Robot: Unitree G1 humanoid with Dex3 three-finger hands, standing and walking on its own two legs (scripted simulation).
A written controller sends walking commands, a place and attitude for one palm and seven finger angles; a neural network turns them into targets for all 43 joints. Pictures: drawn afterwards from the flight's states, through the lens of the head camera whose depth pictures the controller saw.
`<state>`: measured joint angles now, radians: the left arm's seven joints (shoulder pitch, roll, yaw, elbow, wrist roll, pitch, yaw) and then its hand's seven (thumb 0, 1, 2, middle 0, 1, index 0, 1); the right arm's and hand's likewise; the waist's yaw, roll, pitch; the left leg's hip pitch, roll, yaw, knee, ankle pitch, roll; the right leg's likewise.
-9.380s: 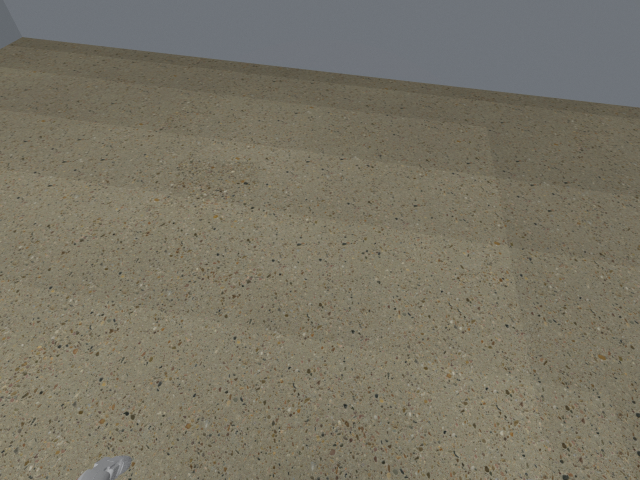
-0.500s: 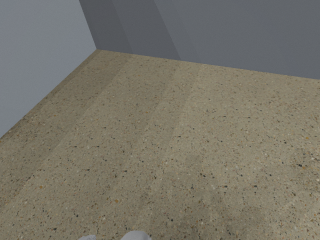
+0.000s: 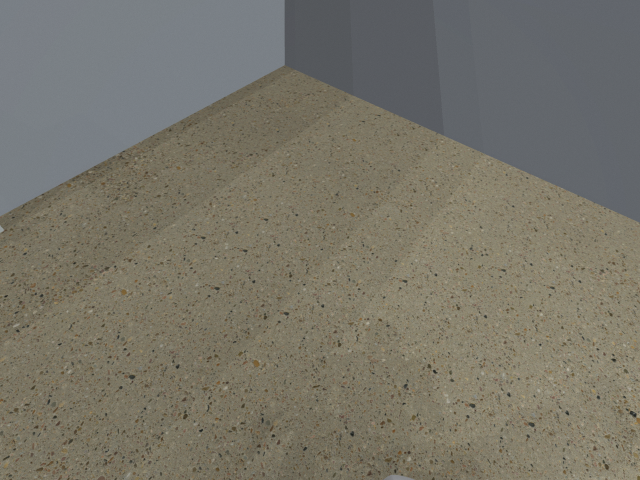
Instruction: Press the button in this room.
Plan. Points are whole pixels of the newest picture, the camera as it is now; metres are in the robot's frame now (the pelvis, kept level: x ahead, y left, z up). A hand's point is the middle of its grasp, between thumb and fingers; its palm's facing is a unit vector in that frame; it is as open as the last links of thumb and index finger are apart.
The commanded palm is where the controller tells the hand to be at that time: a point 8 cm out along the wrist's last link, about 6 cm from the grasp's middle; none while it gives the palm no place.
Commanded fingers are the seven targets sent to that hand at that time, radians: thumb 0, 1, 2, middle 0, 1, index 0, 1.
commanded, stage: turn or walk to find it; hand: left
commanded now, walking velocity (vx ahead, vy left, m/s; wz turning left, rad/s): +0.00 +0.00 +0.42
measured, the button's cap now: out of the picture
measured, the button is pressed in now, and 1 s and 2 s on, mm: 0 0 0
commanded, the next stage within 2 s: none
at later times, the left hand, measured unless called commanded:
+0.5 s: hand out of the picture +0.02 +0.14 -0.14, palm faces +0.22 -0.93 -0.28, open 7.4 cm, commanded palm none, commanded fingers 0.00 0.90 0.90 -0.20 -0.30 -0.20 -0.30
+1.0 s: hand out of the picture -0.16 +0.18 -0.18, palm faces +0.48 -0.85 -0.22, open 7.4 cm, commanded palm none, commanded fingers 0.00 0.90 0.90 -0.20 -0.30 -0.20 -0.30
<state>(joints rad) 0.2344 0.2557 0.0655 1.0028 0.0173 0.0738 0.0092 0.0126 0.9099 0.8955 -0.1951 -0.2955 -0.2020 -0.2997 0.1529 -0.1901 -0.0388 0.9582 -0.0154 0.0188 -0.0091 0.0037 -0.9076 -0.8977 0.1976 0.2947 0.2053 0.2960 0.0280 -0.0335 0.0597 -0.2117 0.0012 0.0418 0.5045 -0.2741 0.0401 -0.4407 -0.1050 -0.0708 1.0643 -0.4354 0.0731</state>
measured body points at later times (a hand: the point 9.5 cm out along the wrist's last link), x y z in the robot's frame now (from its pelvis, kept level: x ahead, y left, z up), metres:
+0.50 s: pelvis -0.03 -0.06 +0.00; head -0.01 -0.11 +0.45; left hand +0.01 +0.19 -0.12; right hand +0.04 -0.31 -0.17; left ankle -0.07 +0.09 -0.65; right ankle -0.01 -0.14 -0.74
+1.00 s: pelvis -0.08 -0.02 +0.00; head -0.08 +0.01 +0.45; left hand -0.18 +0.23 -0.16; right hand +0.11 -0.20 -0.13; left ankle -0.13 +0.06 -0.74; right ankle -0.03 -0.15 -0.68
